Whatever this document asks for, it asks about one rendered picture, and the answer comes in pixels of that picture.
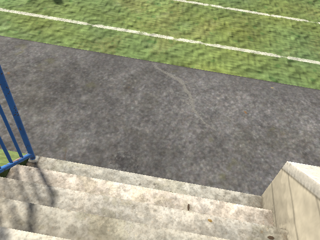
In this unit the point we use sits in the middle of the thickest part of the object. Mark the stairs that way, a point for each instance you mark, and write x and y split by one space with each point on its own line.
53 199

